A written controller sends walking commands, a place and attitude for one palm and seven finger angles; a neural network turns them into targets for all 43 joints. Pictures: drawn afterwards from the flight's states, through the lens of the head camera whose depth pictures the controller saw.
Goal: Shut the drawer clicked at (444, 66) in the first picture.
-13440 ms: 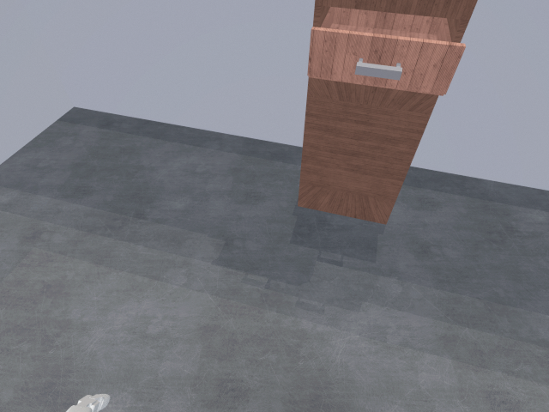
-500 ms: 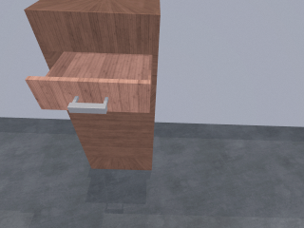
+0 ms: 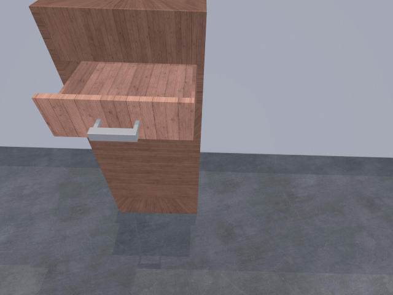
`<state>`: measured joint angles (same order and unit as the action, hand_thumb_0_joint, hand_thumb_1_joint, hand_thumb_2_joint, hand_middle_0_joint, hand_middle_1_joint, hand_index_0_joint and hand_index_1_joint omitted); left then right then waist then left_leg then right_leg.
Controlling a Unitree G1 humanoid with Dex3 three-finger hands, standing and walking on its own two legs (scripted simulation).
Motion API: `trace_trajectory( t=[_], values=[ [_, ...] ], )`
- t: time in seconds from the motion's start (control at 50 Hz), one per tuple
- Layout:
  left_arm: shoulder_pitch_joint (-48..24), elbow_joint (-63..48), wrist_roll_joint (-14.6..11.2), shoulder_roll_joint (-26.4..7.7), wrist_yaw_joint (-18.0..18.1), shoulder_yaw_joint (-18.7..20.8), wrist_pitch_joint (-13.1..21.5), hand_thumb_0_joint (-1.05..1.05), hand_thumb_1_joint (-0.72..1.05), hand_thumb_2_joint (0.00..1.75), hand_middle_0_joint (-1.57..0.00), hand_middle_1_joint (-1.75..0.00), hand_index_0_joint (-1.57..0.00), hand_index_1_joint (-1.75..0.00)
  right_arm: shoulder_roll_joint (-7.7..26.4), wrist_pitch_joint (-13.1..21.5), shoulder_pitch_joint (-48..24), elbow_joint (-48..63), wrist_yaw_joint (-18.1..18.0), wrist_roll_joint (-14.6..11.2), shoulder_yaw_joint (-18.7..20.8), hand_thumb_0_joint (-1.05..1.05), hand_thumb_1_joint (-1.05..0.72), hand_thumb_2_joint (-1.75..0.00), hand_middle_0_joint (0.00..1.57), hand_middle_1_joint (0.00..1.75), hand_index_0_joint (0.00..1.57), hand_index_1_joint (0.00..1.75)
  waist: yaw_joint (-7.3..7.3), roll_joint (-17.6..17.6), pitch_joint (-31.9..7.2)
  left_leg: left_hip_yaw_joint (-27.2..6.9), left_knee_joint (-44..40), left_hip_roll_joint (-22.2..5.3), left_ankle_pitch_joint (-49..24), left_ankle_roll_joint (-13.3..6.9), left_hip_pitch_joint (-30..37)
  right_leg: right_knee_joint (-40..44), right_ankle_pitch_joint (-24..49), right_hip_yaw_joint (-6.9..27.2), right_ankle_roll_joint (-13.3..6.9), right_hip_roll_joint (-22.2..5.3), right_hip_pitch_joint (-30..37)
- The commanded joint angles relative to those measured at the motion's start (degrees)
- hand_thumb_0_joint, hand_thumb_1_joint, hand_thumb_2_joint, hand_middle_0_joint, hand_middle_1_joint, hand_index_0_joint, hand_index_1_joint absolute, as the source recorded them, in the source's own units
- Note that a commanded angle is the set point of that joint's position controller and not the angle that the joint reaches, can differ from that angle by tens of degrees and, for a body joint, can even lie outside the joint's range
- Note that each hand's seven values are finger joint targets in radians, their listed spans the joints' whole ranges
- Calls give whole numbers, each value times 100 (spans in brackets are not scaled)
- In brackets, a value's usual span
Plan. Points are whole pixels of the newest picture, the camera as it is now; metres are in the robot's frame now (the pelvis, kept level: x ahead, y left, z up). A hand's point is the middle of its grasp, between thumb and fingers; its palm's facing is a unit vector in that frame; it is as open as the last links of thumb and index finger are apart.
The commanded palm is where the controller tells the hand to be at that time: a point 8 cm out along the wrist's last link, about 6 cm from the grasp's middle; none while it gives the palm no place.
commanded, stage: come to a stop and stand still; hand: left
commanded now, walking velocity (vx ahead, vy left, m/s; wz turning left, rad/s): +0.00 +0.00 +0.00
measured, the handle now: (115, 128) +0.47 +0.24 +0.07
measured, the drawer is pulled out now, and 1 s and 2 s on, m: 0.18 0.18 0.18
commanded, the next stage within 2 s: look again from close up in 0.02 s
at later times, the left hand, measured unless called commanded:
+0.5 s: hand out of the picture -0.02 +0.15 -0.18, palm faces +0.05 -0.99 -0.16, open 7.4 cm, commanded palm none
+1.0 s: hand (134, 243) +0.21 +0.13 +0.03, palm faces +0.06 -1.00 +0.01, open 6.6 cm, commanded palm +0.13 +0.21 -0.02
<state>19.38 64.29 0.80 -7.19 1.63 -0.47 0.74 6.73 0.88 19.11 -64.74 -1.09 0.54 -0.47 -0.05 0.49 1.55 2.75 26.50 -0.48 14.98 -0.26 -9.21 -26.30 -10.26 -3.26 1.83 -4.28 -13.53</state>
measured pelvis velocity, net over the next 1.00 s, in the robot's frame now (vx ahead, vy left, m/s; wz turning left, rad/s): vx -0.01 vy -0.01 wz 0.03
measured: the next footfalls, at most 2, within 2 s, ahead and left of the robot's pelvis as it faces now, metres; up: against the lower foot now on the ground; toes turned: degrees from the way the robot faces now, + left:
none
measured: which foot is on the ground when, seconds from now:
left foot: down 0.00-1.00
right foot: down 0.00-1.00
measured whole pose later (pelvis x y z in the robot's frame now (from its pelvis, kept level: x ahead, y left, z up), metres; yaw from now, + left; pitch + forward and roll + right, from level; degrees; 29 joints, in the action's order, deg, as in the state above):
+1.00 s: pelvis -0.01 -0.01 -0.04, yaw +2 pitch +4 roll +1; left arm 21.8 1.1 -10.6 -6.9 -5.1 1.8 24.2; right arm 15.9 19.2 13.4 -36.8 -1.3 -0.6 3.8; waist 2.0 0.1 -5.8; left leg 1.2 48.1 -0.5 23.7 0.7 -28.8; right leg -48.4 -19.6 -1.3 0.3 -3.4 -33.1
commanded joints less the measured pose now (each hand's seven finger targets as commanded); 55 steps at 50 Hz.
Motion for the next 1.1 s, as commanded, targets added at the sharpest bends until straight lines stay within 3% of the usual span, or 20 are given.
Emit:
trace_trajectory(
  t=[0.0,0.22,0.66,0.68,0.7,0.72,0.74,0.76,0.78,0.8,0.82,0.84,0.88,0.92,0.94,0.96,0.98,1.02,1.04,1.08],
  values=[
    [332,-169,-7,-480,57,93,70,0,90,90,-20,-30,-20,-30,499,62,375,137,-51,-6,104,0,-90,-90,20,30,20,30,5,-9,459,-395,-741,-444,20,-82,-767,461,-74,388,-286,-234,231],
    [332,-234,-2,-459,55,126,65,0,90,90,-20,-30,-20,-30,427,31,392,148,-47,6,114,0,-90,-90,20,30,20,30,-5,-47,521,-363,-736,-411,255,-62,-829,596,-422,448,-298,-223,113],
    [345,-288,4,-432,51,163,65,0,90,90,-20,-30,-20,-30,424,29,494,118,-45,17,110,0,-90,-90,20,30,20,30,-12,-6,487,-356,-785,-440,248,-46,-847,628,-435,425,-302,-195,141],
    [582,-54,48,-740,270,132,113,0,90,90,-20,-30,-20,-30,765,97,-313,530,2,-1,140,0,-90,-90,20,30,20,30,-256,-184,499,-59,246,-558,-278,122,-908,249,1121,534,-332,-430,37],
    [-3748,-9418,-1304,-1478,187,164,1392,0,90,90,-22,-32,-22,-32,1755,1029,-414,2787,-265,-245,164,0,-90,-90,20,30,20,30,596,-1450,-2464,-58,-428,40,-359,-38,596,-15,263,213,-269,140,749],
    [-1547,-7930,-779,-1511,656,530,1051,0,90,90,-24,-34,-24,-34,1207,1612,-811,2345,-455,-307,29,0,-90,-90,20,30,20,30,72,-1664,-2362,64,-494,-6,53,-83,132,-376,-458,-4,-443,338,622],
    [106,-6835,-839,-347,920,-90,173,0,90,90,-26,-37,-26,-37,954,1830,-760,2377,-437,-468,143,0,-90,-90,20,30,20,30,211,-1203,-985,-162,-583,-94,766,32,-903,-336,-887,-301,-345,363,-67],
    [323,-6749,-930,357,862,-602,-98,0,90,90,-28,-39,-28,-39,1005,1946,-506,2290,-420,-518,99,0,-90,-90,20,30,20,30,270,-590,-298,-205,-450,-4,986,26,-1187,-247,-1032,-339,-267,384,-393],
    [-10,-7563,-1098,156,788,-625,160,0,90,90,-30,-41,-30,-41,1200,2120,-634,2540,-484,-533,189,0,-90,-90,20,30,20,30,293,-106,-17,-341,-224,2,1091,-10,-1219,-165,-1445,-259,-207,350,-634],
    [132,-7675,-1019,-24,740,-571,415,0,90,90,-32,-43,-32,-43,1328,2265,-659,2644,-512,-461,233,0,-90,-90,20,30,20,30,367,371,-1,-317,41,61,1187,-38,-1342,-112,-1930,-179,-176,331,-951],
    [283,-7629,-991,38,651,-566,689,0,90,90,-34,-45,-34,-45,1342,2357,-675,2818,-502,-353,245,0,-90,-90,20,30,20,30,395,952,144,-325,381,131,1145,-66,-1552,-188,-2232,-170,-153,328,-1287],
    [307,-7367,-929,-66,506,-390,987,0,90,90,-36,-47,-36,-47,1369,2418,-676,3040,-438,-297,309,0,-90,-90,20,30,20,30,349,1059,141,-284,703,224,1048,-38,-1743,-287,-2443,-54,-155,292,-1496],
    [1133,-6699,-1012,-18,-3,-7,1755,0,90,90,-40,-52,-40,-52,1325,2413,-844,3345,-253,-134,455,0,-90,-90,20,30,20,30,-46,1527,-93,-182,1164,222,1001,50,-2349,-722,-2772,-4,-180,289,-1795],
    [1649,-6309,-1250,-96,-712,380,2625,0,90,90,-44,-56,-44,-56,1369,2239,-1035,3666,-8,-55,562,0,-90,-90,20,30,20,30,-203,1381,-178,-92,1652,250,998,139,-2827,-1142,-2692,80,-250,285,-1905],
    [1820,-6017,-1321,-463,-1136,803,2974,0,90,90,-46,-58,-46,-58,1439,2063,-1025,3808,124,-65,633,0,-90,-90,20,30,20,30,-270,1050,-169,-75,1853,284,931,175,-2901,-1295,-2578,228,-359,264,-1799],
    [2044,-6128,-1296,-703,-1305,1088,3016,0,90,90,-48,-60,-48,-60,1438,1909,-1212,4151,160,-100,655,0,-90,-90,20,30,20,30,-391,616,-299,29,1900,350,1011,122,-3013,-1388,-2458,254,-383,232,-1676],
    [1951,-6422,-1273,-818,-1361,1123,2852,0,90,90,-50,-62,-50,-62,1437,1770,-1344,4440,154,-153,629,0,-90,-90,20,30,20,30,-453,421,-482,102,1843,388,1164,57,-3095,-1454,-2466,265,-371,226,-1610],
    [1488,-7158,-1302,-692,-1294,880,2429,0,90,90,-54,-67,-54,-67,1378,1520,-1369,4815,75,-249,556,0,-90,-90,20,30,20,30,-413,284,-695,118,1829,373,1032,-16,-3103,-1604,-2088,301,-341,260,-1519],
    [1340,-7532,-1346,-814,-1204,995,2305,0,90,90,-56,-69,-56,-69,1322,1412,-1246,4859,26,-250,564,0,-90,-90,20,30,20,30,-401,405,-929,50,1884,330,913,-35,-3069,-1673,-1971,360,-330,306,-1438],
    [870,-8370,-1310,-847,-1013,998,2270,0,90,90,-60,-73,-60,-73,1250,1304,-1064,4980,-45,-231,508,0,-90,-90,20,30,20,30,-293,-201,-1203,-44,1976,237,520,-63,-2824,-1884,-1290,308,-337,351,-1500]
  ],
)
